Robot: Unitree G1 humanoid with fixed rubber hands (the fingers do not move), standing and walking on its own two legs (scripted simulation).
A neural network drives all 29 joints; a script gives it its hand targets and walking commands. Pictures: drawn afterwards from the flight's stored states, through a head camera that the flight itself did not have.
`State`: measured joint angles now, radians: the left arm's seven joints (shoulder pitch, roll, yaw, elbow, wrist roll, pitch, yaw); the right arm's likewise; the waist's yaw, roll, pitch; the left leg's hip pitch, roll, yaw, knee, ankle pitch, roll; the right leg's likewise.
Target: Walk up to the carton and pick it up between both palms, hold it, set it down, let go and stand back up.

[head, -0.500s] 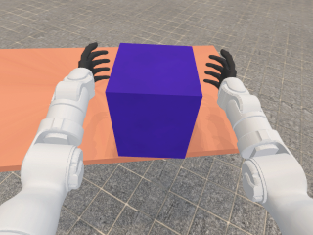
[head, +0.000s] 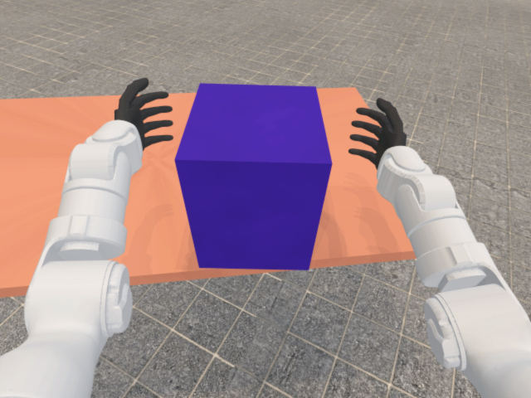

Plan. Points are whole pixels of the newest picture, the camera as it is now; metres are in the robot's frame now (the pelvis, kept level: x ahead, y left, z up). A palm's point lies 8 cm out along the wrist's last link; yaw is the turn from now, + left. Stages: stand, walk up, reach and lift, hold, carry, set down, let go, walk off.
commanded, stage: set down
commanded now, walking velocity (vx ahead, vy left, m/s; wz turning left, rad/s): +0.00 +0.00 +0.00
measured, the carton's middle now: (255, 179) +0.46 +0.01 +0.09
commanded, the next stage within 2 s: none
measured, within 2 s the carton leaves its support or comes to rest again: neither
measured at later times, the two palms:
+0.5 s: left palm (118, 219) +0.35 +0.21 +0.13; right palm (394, 216) +0.32 -0.18 +0.14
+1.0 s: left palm (109, 271) +0.29 +0.22 +0.09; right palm (409, 274) +0.25 -0.19 +0.09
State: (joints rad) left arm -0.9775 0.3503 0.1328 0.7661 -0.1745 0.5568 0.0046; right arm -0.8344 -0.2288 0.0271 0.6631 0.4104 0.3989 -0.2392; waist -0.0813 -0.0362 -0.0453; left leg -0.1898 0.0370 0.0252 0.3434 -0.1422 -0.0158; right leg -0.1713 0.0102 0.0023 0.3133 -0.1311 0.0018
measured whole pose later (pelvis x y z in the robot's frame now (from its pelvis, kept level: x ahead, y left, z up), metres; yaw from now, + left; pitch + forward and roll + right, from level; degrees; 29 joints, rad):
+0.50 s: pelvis -0.01 +0.00 +0.00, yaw +0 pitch -3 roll +0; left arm -0.44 0.30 0.14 0.15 -0.19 0.66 -0.01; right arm -0.35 -0.17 -0.03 0.13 0.34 0.43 -0.25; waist -0.04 -0.06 0.03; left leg -0.16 0.04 0.03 0.38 -0.16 -0.01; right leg -0.15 0.01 0.01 0.35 -0.15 0.00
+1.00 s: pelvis +0.01 +0.01 +0.00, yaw -2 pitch -6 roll +0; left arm -0.02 0.24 0.12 -0.17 -0.18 0.56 -0.02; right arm 0.12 -0.18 -0.01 -0.26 0.26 0.41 -0.20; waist 0.00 -0.03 0.08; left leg -0.05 0.03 0.05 0.32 -0.17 -0.01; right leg -0.06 0.01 0.04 0.32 -0.16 0.01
